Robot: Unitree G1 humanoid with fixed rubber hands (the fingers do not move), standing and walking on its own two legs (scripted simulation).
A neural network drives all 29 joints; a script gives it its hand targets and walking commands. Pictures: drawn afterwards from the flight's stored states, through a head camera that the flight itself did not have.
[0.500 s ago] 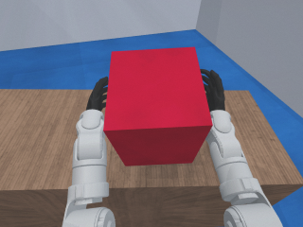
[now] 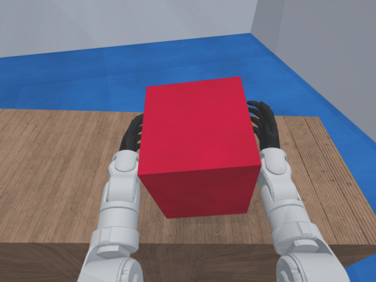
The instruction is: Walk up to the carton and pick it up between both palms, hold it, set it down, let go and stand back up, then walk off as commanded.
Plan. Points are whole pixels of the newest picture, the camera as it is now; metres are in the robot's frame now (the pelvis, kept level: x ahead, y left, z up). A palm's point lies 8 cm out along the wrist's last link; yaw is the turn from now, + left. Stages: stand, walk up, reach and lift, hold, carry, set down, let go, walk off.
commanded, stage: set down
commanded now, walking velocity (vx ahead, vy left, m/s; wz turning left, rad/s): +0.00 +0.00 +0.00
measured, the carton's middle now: (199, 154) +0.38 -0.01 +0.06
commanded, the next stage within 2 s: none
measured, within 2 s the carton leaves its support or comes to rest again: neither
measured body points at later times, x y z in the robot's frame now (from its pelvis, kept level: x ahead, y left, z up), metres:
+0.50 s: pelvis -0.02 +0.01 +0.00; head -0.02 +0.03 +0.45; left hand +0.35 +0.15 +0.06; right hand +0.35 -0.14 +0.10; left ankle -0.01 +0.12 -0.75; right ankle -0.02 -0.12 -0.75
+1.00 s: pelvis +0.02 +0.00 +0.00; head +0.05 +0.03 +0.45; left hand +0.40 +0.15 +0.03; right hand +0.40 -0.14 +0.08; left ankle -0.01 +0.12 -0.75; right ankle -0.02 -0.12 -0.75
